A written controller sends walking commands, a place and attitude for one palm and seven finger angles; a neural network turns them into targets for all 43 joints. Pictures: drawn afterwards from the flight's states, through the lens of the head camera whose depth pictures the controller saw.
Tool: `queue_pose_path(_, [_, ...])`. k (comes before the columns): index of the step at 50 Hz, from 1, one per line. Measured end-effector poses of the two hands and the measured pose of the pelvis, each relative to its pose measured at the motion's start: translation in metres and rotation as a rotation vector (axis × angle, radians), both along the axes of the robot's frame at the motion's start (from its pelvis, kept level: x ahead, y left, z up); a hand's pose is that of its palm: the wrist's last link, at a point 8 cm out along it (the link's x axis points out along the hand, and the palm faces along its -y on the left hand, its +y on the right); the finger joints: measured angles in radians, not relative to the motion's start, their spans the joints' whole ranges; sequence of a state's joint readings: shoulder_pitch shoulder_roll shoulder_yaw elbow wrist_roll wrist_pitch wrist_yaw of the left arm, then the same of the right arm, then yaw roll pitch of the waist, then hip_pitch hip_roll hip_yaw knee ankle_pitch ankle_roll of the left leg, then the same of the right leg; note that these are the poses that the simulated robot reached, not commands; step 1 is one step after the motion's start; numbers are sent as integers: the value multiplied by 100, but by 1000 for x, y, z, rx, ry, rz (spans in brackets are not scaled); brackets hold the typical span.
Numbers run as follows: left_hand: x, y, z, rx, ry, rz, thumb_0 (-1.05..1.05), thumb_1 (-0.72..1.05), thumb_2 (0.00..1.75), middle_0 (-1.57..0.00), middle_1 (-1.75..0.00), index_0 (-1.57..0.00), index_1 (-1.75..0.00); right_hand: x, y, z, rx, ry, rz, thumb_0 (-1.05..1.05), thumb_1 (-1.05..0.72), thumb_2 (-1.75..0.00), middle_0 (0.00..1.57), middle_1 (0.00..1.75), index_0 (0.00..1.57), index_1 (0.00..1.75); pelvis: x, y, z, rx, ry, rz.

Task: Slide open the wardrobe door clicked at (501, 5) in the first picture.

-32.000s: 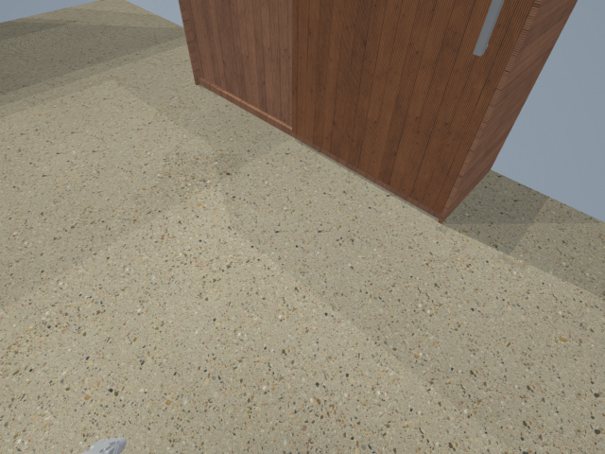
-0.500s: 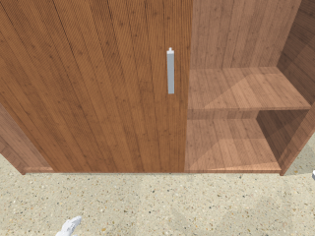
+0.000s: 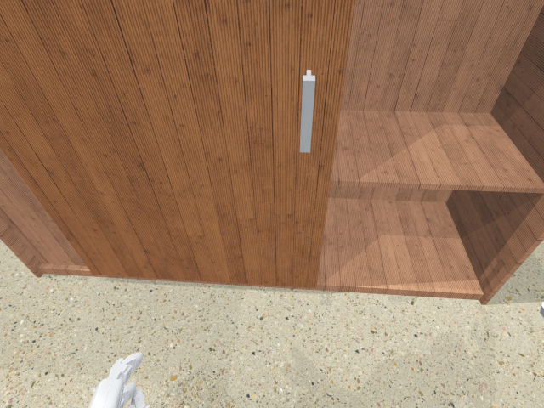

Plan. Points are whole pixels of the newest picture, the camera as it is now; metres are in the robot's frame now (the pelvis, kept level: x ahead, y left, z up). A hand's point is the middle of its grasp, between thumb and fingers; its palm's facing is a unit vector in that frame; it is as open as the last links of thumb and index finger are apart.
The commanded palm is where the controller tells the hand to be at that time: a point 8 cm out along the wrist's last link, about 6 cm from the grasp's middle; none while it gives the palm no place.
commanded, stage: stop stepping back and stand still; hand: right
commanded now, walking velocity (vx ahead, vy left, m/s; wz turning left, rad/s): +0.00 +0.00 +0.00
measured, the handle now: (306, 112) +0.71 -0.05 +0.10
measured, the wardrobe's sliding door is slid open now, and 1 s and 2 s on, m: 0.66 0.66 0.66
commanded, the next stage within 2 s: let the arm hang, fingers relaxed in 0.44 s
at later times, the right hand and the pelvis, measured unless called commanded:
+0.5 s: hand (530, 275) +0.24 -0.27 +0.16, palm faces +0.41 +0.80 -0.44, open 7.4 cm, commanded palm +0.18 -0.30 +0.19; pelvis +0.04 -0.01 +0.02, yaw +0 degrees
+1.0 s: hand out of the picture -0.01 -0.19 -0.17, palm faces +0.02 +0.98 -0.18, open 7.1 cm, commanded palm none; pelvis +0.00 +0.00 +0.01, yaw -2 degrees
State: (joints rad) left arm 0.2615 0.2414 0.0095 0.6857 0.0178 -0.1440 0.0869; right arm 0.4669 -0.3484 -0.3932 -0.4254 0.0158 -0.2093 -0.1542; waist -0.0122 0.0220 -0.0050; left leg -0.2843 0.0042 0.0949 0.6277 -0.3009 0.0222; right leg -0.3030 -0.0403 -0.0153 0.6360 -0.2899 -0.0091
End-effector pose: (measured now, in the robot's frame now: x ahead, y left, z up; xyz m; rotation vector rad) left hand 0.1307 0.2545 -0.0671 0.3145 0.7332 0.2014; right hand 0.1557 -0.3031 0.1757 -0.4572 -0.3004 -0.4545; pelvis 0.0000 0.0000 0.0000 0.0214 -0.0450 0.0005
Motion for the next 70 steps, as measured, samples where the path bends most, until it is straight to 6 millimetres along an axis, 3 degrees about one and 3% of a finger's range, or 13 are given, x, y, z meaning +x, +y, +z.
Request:
queue_pose_path(9, [48,-32,12,-96,-74,-63,2,91,90,-20,-30,-20,-30,24,1,25,-115,17,25,2,-89,-90,21,30,21,30,21,2,10,-8,29,2])
queue_pose_path(13, [61,-39,9,-122,-69,-75,2,91,90,-21,-30,-21,-30,32,-1,22,-103,60,15,2,-89,-90,21,30,21,30,28,0,12,-6,41,7])
queue_pose_path(20, [69,-35,10,-109,-53,-52,2,91,90,-21,-30,-21,-31,40,-2,6,-40,142,18,2,-89,-90,21,30,21,30,36,-5,14,-11,44,10])
queue_pose_path(27, [64,-27,17,-67,-44,-35,2,91,90,-21,-30,-20,-30,40,-5,8,-38,121,26,2,-89,-90,21,30,22,30,34,-6,16,-9,43,7])
queue_pose_path(28, [63,-25,15,-73,-43,-49,2,91,90,-21,-30,-20,-30,42,-6,2,-47,138,37,2,-89,-90,21,30,21,30,33,-7,15,-7,48,-3])
queue_pose_path(30, [61,-19,3,-83,4,-79,1,91,90,-21,-30,-20,-30,52,-13,-35,-10,303,51,1,-89,-90,21,30,21,30,28,-11,12,-8,57,-17])
queue_pose_path(34, [47,-5,-21,-89,98,-53,1,91,90,-21,-30,-21,-30,43,-11,-148,157,789,25,1,-90,-90,20,30,20,30,19,-17,6,-19,62,-21])
queue_pose_path(38, [11,4,-32,-81,212,-12,1,91,90,-21,-30,-20,-30,-11,21,-240,323,1168,21,1,-91,-90,20,30,20,30,11,-12,5,-27,51,-22])
queue_pose_path(43, [-50,6,-39,-57,428,35,1,91,90,-20,-30,-20,-30,-92,72,-304,530,1464,23,2,-91,-90,20,30,20,30,5,-4,8,-22,37,-32])
queue_pose_path(49, [-111,-5,-46,-78,628,80,1,91,90,-20,-30,-20,-30,-158,70,-314,607,1618,-93,1,-96,-90,21,30,21,30,-1,-1,12,-3,36,-39])
queue_pose_path(55, [-137,-25,-57,-140,690,111,1,91,90,-20,-30,-20,-30,-187,54,-305,597,1683,-178,1,-93,-90,20,30,21,30,-2,-6,14,0,34,-34])
queue_pose_path(62, [-140,-48,-64,-195,680,122,1,91,90,-20,-30,-20,-30,-172,42,-299,567,1652,-191,1,-92,-90,20,30,20,30,0,-13,16,-6,31,-23])
queue_pose_path(70, [-128,-57,-64,-205,649,122,1,92,90,-20,-30,-20,-30,-137,51,-301,570,1578,-126,1,-91,-90,20,30,20,30,4,-18,17,-14,30,-16])
